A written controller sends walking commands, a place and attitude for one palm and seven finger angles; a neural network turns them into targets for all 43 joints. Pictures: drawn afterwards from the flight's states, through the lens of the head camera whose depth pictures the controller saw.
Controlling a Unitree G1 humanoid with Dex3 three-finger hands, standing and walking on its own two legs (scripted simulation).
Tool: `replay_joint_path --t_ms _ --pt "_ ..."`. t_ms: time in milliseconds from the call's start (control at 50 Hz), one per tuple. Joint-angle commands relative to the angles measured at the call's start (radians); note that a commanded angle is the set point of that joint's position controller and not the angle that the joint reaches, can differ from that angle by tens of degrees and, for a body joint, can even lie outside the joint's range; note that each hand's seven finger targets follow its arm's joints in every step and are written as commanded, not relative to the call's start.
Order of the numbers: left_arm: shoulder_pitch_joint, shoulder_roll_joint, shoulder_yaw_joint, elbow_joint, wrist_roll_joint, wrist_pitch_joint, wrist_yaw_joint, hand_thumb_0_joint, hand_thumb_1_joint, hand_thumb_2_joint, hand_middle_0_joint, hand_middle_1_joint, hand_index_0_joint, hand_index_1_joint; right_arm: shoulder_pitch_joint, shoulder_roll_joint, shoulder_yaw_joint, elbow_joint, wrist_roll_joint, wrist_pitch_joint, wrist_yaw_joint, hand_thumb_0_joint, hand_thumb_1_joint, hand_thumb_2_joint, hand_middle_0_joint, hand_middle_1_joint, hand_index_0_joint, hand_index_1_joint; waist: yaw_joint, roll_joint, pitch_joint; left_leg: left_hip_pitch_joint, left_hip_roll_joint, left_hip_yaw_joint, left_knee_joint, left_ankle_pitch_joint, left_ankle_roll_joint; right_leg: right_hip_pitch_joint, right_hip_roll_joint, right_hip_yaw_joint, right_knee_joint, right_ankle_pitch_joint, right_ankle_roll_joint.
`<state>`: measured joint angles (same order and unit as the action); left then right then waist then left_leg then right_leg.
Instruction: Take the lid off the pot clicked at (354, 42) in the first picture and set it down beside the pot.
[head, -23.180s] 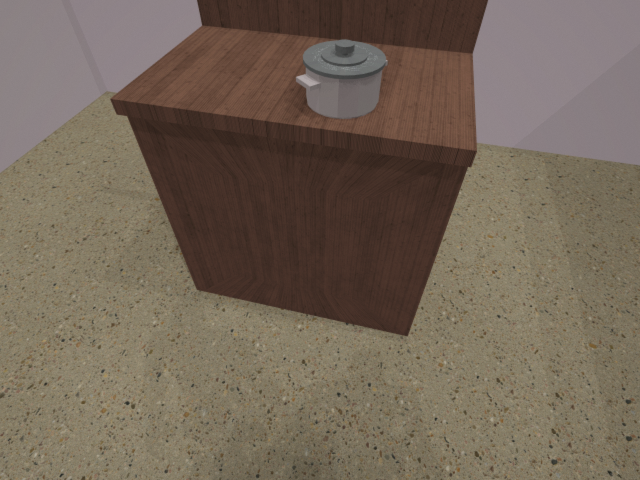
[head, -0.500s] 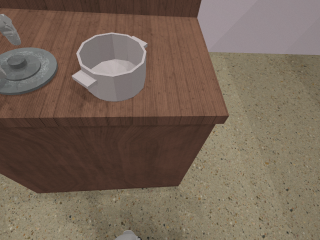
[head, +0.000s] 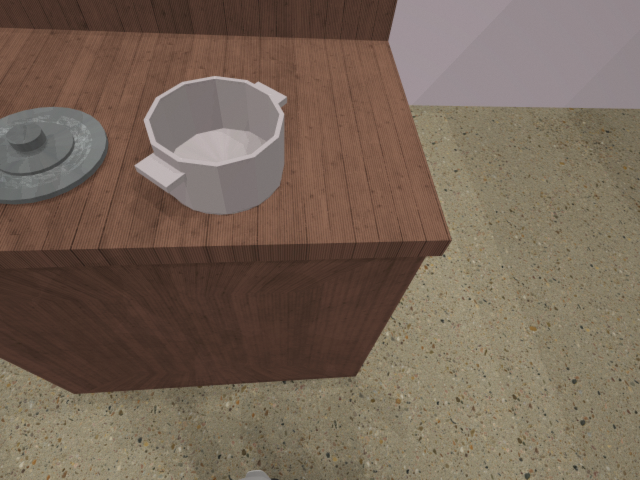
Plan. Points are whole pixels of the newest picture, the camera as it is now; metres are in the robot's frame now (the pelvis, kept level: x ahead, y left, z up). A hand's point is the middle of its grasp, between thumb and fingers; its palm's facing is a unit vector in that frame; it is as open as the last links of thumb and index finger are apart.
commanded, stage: raise the empty hand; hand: left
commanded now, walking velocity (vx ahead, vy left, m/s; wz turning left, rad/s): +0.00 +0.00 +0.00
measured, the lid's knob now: (26, 137) +0.54 +0.37 +0.09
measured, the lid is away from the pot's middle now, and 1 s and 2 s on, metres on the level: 0.25 0.25 0.25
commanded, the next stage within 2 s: draw the hand back to the body in 0.20 s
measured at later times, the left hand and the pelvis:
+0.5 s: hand out of the picture +0.46 +0.35 +0.24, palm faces -0.26 -0.15 -0.95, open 11.0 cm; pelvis +0.00 -0.02 +0.00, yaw +1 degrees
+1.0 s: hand out of the picture +0.44 +0.26 +0.29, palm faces +0.41 -0.84 -0.36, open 11.0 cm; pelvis +0.01 -0.04 +0.02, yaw -1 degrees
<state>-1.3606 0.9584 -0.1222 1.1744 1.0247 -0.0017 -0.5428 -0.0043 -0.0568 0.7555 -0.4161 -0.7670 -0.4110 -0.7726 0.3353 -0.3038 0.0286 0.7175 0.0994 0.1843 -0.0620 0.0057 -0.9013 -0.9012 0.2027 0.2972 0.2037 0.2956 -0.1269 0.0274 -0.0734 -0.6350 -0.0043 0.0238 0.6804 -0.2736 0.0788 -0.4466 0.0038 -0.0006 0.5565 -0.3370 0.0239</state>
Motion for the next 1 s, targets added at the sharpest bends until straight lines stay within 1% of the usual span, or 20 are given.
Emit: replay_joint_path --t_ms 0,20,180,240,300,320,360,400,420,460,520,620,680,760,780,800,820,860,940,980 --pt "-0.482 0.210 0.048 -0.216 -0.012 -0.001 0.027 0.000 -0.067 0.760 -0.397 -0.768 -0.397 -0.768 0.093 -0.192 -0.063 -0.064 0.000 -0.018 -0.005 0.000 -0.900 -0.900 0.200 0.300 0.200 0.300 0.007 0.170 -0.428 0.620 0.010 -0.073 -0.038 0.529 -0.036 -0.128 0.086 -0.070 -0.062 0.229 -0.063" --pt "-0.515 0.227 0.061 -0.226 -0.002 0.008 0.029 0.000 -0.067 0.760 -0.397 -0.768 -0.397 -0.768 0.082 -0.197 -0.069 -0.063 -0.005 -0.010 0.000 0.000 -0.900 -0.900 0.200 0.300 0.200 0.300 0.003 0.195 -0.432 0.622 0.014 -0.078 -0.040 0.513 -0.037 -0.143 0.084 -0.062 -0.071 0.218 -0.060" --pt "-0.474 0.218 0.032 -0.152 0.001 0.033 0.025 0.000 -0.067 0.760 -0.397 -0.768 -0.397 -0.768 0.071 -0.197 -0.060 -0.066 0.001 0.006 0.004 0.000 -0.900 -0.900 0.200 0.300 0.200 0.300 -0.006 0.083 -0.337 0.501 -0.005 -0.043 -0.073 0.325 -0.010 -0.083 0.076 -0.058 -0.090 0.215 -0.059" --pt "-0.523 0.209 0.017 -0.182 0.004 0.031 0.026 0.000 -0.067 0.760 -0.397 -0.768 -0.397 -0.768 0.064 -0.193 -0.060 -0.061 0.001 0.003 0.001 0.000 -0.900 -0.900 0.200 0.300 0.200 0.300 -0.009 0.141 -0.363 0.544 -0.002 -0.047 -0.067 0.376 -0.010 -0.093 0.075 -0.057 -0.089 0.227 -0.061" --pt "-0.470 0.227 0.035 -0.189 -0.007 0.022 0.022 0.000 -0.067 0.760 -0.397 -0.768 -0.397 -0.768 0.067 -0.190 -0.053 -0.068 0.006 -0.006 -0.003 0.000 -0.900 -0.900 0.200 0.300 0.200 0.300 0.000 0.113 -0.375 0.543 -0.007 -0.035 -0.071 0.400 -0.006 -0.054 0.075 -0.061 -0.086 0.253 -0.061" --pt "-0.505 0.272 0.071 -0.228 0.003 0.023 0.027 0.000 -0.067 0.760 -0.397 -0.768 -0.397 -0.768 0.050 -0.197 -0.059 -0.071 0.001 0.004 0.002 0.000 -0.900 -0.900 0.200 0.300 0.200 0.300 0.005 0.153 -0.407 0.558 -0.002 -0.042 -0.069 0.406 -0.011 -0.054 0.072 -0.053 -0.088 0.245 -0.058" --pt "-0.493 0.217 0.047 -0.259 -0.005 0.025 0.025 0.000 -0.067 0.760 -0.397 -0.768 -0.397 -0.768 0.048 -0.185 -0.068 -0.082 0.000 0.008 0.009 0.000 -0.900 -0.900 0.200 0.300 0.200 0.300 0.004 0.188 -0.411 0.599 0.000 -0.056 -0.060 0.463 -0.014 -0.080 0.076 -0.061 -0.087 0.239 -0.062" --pt "-0.381 0.225 0.076 -0.230 -0.014 0.011 0.023 0.000 -0.067 0.760 -0.397 -0.768 -0.397 -0.768 0.056 -0.181 -0.063 -0.090 0.003 0.004 0.011 0.000 -0.900 -0.900 0.200 0.300 0.200 0.300 0.014 0.142 -0.393 0.590 -0.004 -0.044 -0.056 0.503 -0.012 -0.057 0.080 -0.067 -0.075 0.264 -0.064" --pt "-0.403 0.283 0.120 -0.268 -0.007 0.013 0.027 0.000 -0.067 0.760 -0.397 -0.768 -0.397 -0.768 0.034 -0.189 -0.065 -0.096 -0.003 0.017 0.016 0.000 -0.900 -0.900 0.200 0.300 0.200 0.300 0.022 0.148 -0.421 0.576 -0.003 -0.044 -0.059 0.470 -0.012 -0.042 0.075 -0.057 -0.079 0.258 -0.059" --pt "-0.331 0.251 0.107 -0.213 -0.019 0.018 0.026 0.000 -0.067 0.760 -0.397 -0.768 -0.397 -0.768 0.031 -0.181 -0.066 -0.106 0.000 0.028 0.015 0.000 -0.900 -0.900 0.200 0.300 0.200 0.300 0.016 0.074 -0.343 0.503 -0.014 -0.029 -0.070 0.390 -0.002 -0.023 0.074 -0.058 -0.088 0.260 -0.060" --pt "-0.373 0.287 0.135 -0.353 -0.024 0.011 0.032 0.000 -0.067 0.760 -0.397 -0.768 -0.397 -0.768 -0.006 -0.180 -0.067 -0.126 -0.001 0.043 0.022 0.000 -0.900 -0.900 0.200 0.300 0.200 0.300 0.030 0.158 -0.415 0.558 -0.012 -0.034 -0.066 0.466 -0.002 0.003 0.069 -0.050 -0.077 0.290 -0.065" --pt "-0.283 0.304 0.191 -0.477 -0.051 0.016 0.032 0.000 -0.067 0.760 -0.397 -0.768 -0.397 -0.768 -0.046 -0.171 -0.071 -0.163 -0.001 0.055 0.033 0.000 -0.900 -0.900 0.200 0.300 0.200 0.300 0.042 0.172 -0.442 0.596 -0.008 -0.045 -0.067 0.536 -0.003 0.026 0.070 -0.050 -0.080 0.305 -0.065" --pt "-0.163 0.278 0.202 -0.426 -0.067 0.032 0.031 0.000 -0.067 0.760 -0.397 -0.768 -0.397 -0.768 -0.061 -0.164 -0.070 -0.176 0.002 0.066 0.032 0.000 -0.900 -0.900 0.200 0.300 0.200 0.300 0.041 0.098 -0.346 0.526 -0.016 -0.037 -0.087 0.438 0.001 0.034 0.070 -0.057 -0.093 0.275 -0.068" --pt "-0.143 0.275 0.215 -0.584 -0.085 0.048 0.037 0.000 -0.067 0.760 -0.397 -0.768 -0.397 -0.768 -0.107 -0.158 -0.069 -0.204 0.001 0.071 0.035 0.000 -0.900 -0.900 0.200 0.300 0.200 0.300 0.053 0.148 -0.389 0.574 -0.015 -0.042 -0.095 0.473 0.001 0.059 0.065 -0.051 -0.096 0.287 -0.070" --pt "-0.213 0.084 0.445 -0.570 -0.685 -0.021 0.219 0.000 -0.067 0.760 -0.397 -0.768 -0.397 -0.768 0.027 -0.111 -0.067 -0.266 -0.006 -0.007 0.027 0.000 -0.900 -0.900 0.200 0.300 0.200 0.300 0.051 0.159 -0.250 0.677 0.056 -0.062 -0.161 0.285 -0.050 -0.047 0.058 -0.064 -0.124 0.188 -0.101" --pt "-0.111 0.035 0.367 -0.564 -0.747 -0.057 0.298 0.000 -0.067 0.760 -0.397 -0.768 -0.397 -0.768 -0.031 -0.134 -0.037 -0.243 -0.013 -0.042 0.015 0.000 -0.900 -0.900 0.200 0.300 0.200 0.300 0.071 0.157 -0.248 0.722 0.075 -0.129 -0.210 0.234 -0.057 -0.046 0.063 -0.047 -0.138 0.119 -0.109" --pt "-0.078 0.006 0.410 -0.644 -0.850 -0.076 0.367 0.000 -0.067 0.760 -0.397 -0.768 -0.397 -0.768 -0.041 -0.139 -0.043 -0.270 -0.012 -0.066 0.007 0.000 -0.900 -0.900 0.200 0.300 0.200 0.300 0.064 0.125 -0.290 0.743 0.089 -0.132 -0.228 0.135 -0.045 -0.023 0.054 -0.030 -0.146 0.099 -0.092" --pt "0.077 0.085 0.543 -0.676 -0.941 -0.083 0.470 0.000 -0.067 0.760 -0.397 -0.768 -0.397 -0.768 -0.055 -0.155 -0.042 -0.254 -0.024 -0.087 -0.008 0.000 -0.900 -0.900 0.200 0.300 0.200 0.300 0.097 0.015 -0.343 0.677 0.069 -0.083 -0.202 0.218 -0.029 0.120 0.039 -0.010 -0.153 0.240 -0.087" --pt "0.186 -0.015 0.547 -0.796 -1.031 -0.090 0.564 0.000 0.006 0.770 -0.382 -0.733 -0.382 -0.733 -0.108 -0.141 -0.040 -0.219 -0.038 -0.122 -0.007 0.000 -0.900 -0.900 0.200 0.300 0.200 0.300 0.100 0.085 -0.281 0.655 0.064 -0.023 -0.213 0.308 -0.046 0.197 0.037 -0.012 -0.183 0.319 -0.078" --pt "0.226 0.020 0.600 -0.848 -1.046 -0.087 0.594 0.000 0.054 0.777 -0.373 -0.710 -0.373 -0.710 -0.127 -0.142 -0.040 -0.211 -0.041 -0.134 -0.008 0.000 -0.900 -0.900 0.200 0.300 0.200 0.300 0.116 0.109 -0.259 0.635 0.061 -0.010 -0.231 0.297 -0.046 0.236 0.033 -0.007 -0.198 0.333 -0.078"
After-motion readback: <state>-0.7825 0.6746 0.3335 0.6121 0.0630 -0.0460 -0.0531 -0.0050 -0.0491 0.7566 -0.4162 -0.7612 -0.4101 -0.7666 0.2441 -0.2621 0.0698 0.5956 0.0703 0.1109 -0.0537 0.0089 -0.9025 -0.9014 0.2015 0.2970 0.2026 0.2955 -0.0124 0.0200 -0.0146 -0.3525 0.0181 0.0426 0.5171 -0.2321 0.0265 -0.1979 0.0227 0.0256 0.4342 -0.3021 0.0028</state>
